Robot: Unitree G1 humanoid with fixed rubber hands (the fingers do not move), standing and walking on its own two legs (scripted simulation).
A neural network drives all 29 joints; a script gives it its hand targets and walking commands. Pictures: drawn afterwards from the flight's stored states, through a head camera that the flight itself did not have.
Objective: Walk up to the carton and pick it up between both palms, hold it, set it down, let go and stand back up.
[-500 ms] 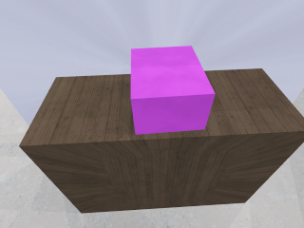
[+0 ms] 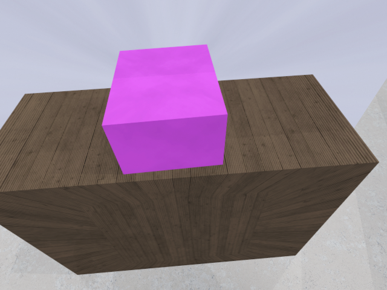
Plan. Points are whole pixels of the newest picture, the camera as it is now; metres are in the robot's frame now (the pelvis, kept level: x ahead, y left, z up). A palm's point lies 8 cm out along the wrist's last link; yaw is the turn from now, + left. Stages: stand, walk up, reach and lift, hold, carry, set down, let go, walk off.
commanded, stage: walk up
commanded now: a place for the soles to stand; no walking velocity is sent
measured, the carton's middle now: (168, 104) +0.57 +0.09 +0.08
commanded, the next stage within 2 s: none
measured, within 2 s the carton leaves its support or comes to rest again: neither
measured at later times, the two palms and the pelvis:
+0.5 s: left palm out of the picture +0.07 +0.25 -0.11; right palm (310, 254) +0.23 -0.23 -0.09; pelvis +0.07 -0.02 +0.01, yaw +8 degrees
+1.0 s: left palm out of the picture +0.13 +0.25 -0.06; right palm (336, 279) +0.18 -0.26 -0.08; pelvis +0.06 -0.02 +0.03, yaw +8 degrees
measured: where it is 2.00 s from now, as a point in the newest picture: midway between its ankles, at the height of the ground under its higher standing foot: outside the picture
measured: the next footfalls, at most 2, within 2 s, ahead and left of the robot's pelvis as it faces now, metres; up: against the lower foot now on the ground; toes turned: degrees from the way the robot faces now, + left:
left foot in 0.38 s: +0.07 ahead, +0.17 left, +0.00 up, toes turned +6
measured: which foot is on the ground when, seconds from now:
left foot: up 0.00-0.36, down 0.38-1.00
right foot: down 0.00-1.00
